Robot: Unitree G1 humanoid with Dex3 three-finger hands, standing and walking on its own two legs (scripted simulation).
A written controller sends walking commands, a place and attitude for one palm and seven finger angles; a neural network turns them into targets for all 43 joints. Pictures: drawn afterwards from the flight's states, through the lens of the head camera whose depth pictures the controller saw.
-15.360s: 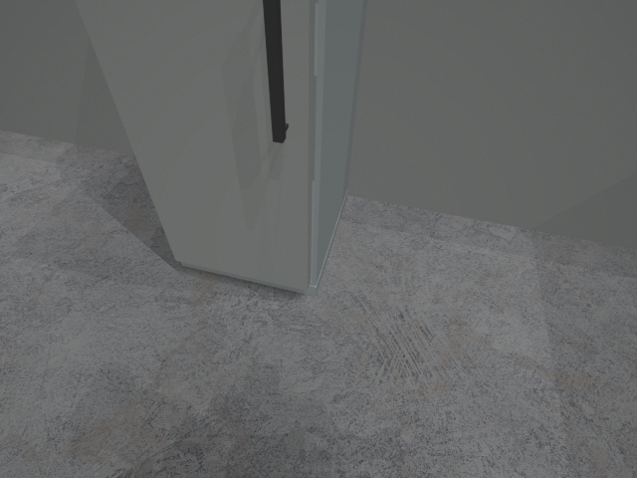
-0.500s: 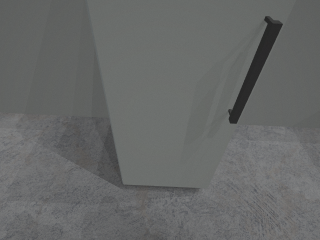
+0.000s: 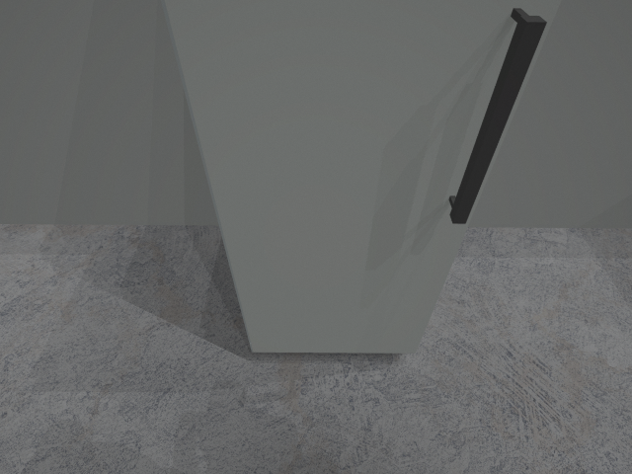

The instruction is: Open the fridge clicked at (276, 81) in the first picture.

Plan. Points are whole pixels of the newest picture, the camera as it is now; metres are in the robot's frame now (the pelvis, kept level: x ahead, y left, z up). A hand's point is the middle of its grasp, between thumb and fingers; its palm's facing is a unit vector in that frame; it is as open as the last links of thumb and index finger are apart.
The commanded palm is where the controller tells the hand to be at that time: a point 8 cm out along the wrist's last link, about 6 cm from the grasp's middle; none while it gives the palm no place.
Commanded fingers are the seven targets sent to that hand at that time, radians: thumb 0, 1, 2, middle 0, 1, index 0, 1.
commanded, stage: look again from close up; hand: right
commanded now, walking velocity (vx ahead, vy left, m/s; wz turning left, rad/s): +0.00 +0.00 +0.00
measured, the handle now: (483, 132) +0.59 -0.23 +0.15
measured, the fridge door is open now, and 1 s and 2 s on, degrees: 0 0 0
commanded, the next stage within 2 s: shuffle to correct the standing spot in 1.10 s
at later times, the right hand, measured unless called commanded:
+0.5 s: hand out of the picture +0.00 -0.16 -0.18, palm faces +0.04 +0.99 -0.16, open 7.4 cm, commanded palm none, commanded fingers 0.00 -0.90 -0.90 0.20 0.30 0.20 0.30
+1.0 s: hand out of the picture +0.01 -0.16 -0.17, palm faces +0.04 +0.99 -0.17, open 7.4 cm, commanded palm none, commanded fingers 0.00 -0.90 -0.90 0.20 0.30 0.20 0.30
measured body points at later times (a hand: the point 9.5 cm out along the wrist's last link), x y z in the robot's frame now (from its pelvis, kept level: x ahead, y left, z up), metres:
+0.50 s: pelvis +0.01 +0.00 +0.00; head +0.01 -0.01 +0.45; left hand +0.00 +0.21 -0.16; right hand +0.00 -0.21 -0.16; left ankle +0.05 +0.14 -0.74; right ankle +0.02 -0.13 -0.74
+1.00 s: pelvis +0.02 +0.00 +0.00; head +0.02 +0.00 +0.45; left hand +0.01 +0.21 -0.16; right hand +0.01 -0.21 -0.16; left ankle +0.05 +0.14 -0.74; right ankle +0.02 -0.13 -0.74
